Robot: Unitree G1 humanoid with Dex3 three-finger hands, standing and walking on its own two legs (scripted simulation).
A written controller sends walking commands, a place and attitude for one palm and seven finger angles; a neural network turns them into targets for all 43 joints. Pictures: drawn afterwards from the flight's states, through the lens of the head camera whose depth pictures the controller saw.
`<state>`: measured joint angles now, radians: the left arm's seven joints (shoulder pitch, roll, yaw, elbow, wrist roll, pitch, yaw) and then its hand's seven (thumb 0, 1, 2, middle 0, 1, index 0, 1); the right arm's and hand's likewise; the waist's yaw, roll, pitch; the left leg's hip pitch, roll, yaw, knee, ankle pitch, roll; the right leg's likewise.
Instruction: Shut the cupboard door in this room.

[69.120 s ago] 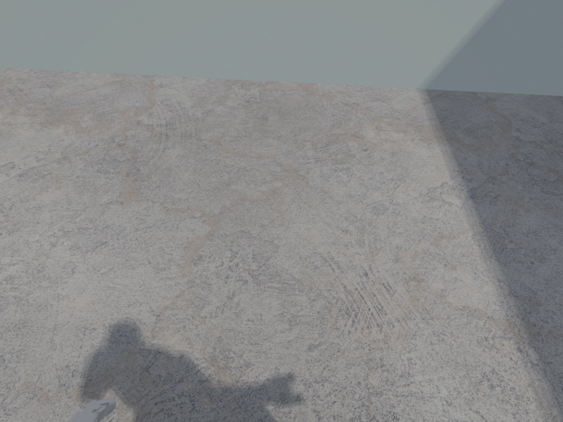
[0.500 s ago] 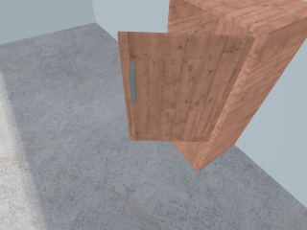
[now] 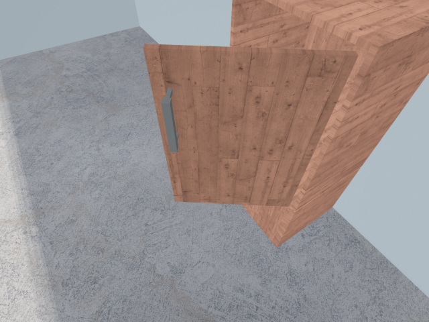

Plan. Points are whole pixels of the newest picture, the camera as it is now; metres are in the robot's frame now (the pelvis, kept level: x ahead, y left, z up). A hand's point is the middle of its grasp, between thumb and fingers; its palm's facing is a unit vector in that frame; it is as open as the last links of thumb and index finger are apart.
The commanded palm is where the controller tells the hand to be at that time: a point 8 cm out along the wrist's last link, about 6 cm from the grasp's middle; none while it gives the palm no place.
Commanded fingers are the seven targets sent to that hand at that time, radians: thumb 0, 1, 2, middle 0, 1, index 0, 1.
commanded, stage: shuffle to correct the standing spot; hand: left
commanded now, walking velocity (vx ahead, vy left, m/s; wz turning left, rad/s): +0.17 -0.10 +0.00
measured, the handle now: (171, 121) +0.54 +0.14 +0.05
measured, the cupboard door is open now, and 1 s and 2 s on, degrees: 54 54 54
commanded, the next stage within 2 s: come to a stop and stand still in 0.30 s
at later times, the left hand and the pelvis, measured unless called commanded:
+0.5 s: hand (155, 318) +0.16 +0.14 -0.17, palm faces +0.00 -0.97 -0.23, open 7.3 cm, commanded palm none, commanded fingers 0.00 0.90 0.90 -0.20 -0.30 -0.20 -0.30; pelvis +0.11 -0.05 +0.00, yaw -2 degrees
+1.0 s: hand out of the picture +0.15 +0.18 -0.19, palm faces +0.07 -0.97 -0.22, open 7.4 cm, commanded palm none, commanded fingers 0.00 0.90 0.90 -0.20 -0.30 -0.20 -0.30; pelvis +0.09 -0.02 +0.00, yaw +0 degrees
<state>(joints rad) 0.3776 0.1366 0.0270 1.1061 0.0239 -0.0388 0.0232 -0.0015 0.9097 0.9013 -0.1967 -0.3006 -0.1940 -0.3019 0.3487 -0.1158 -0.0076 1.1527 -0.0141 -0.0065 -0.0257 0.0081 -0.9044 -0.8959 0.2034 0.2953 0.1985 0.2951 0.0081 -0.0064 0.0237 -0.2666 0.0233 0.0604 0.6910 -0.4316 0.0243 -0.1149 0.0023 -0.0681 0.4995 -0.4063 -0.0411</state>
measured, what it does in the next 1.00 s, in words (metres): steps on the spot: left foot, then right foot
